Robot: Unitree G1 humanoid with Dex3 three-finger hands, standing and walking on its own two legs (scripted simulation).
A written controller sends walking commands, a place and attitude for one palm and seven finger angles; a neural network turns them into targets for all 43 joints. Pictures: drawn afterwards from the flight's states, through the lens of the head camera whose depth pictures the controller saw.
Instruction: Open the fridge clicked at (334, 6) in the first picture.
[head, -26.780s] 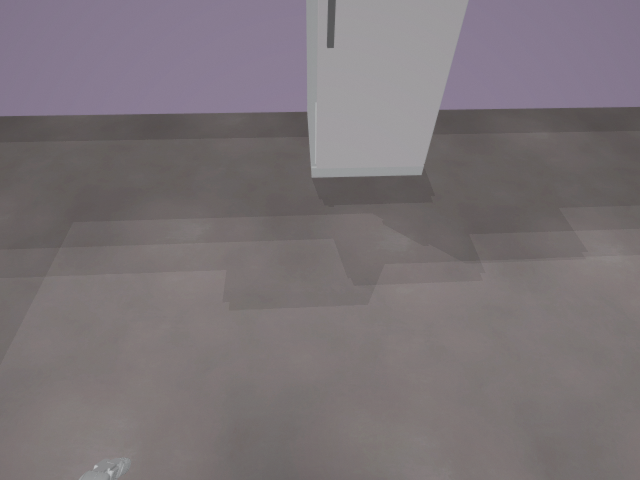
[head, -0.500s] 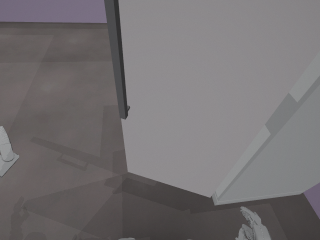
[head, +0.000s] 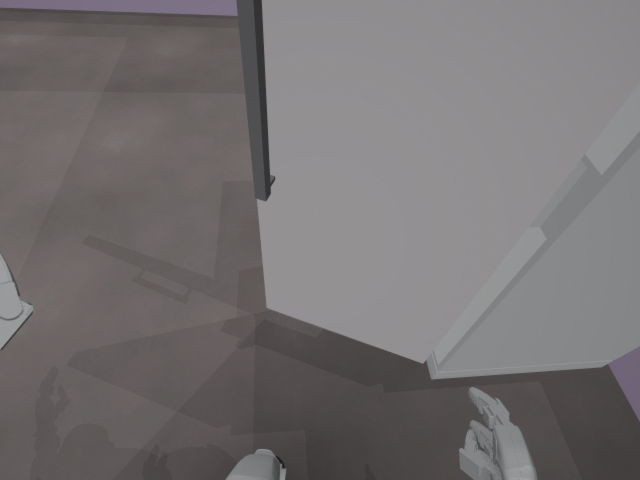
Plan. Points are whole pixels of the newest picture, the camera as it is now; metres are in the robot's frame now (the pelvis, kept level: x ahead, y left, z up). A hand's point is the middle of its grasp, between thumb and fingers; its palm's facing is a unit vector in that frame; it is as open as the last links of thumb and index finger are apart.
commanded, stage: step back with the hand held close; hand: left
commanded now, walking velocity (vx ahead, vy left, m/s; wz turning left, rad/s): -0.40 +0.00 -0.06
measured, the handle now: (262, 98) +0.63 +0.17 +0.12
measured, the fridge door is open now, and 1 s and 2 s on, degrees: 66 66 66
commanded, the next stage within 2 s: stop stepping back and stand still in 0.42 s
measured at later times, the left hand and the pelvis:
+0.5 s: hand out of the picture +0.09 +0.27 +0.19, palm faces +0.37 -0.85 -0.39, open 7.4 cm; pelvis -0.13 +0.02 +0.01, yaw -6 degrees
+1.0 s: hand out of the picture -0.01 +0.29 +0.19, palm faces +0.40 -0.82 -0.41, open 7.4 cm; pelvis -0.22 +0.04 +0.01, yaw -6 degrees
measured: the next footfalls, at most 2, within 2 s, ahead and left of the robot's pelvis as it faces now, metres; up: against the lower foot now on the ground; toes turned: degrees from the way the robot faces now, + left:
right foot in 0.48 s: -0.19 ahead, -0.04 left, +0.00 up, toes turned -6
left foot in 0.66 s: -0.05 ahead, +0.10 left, +0.00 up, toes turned -5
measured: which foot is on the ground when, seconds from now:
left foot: down 0.00-0.50, up 0.52-0.64, down 0.66-0.86, up 0.88-1.00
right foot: down 0.00-0.18, up 0.20-0.46, down 0.48-1.00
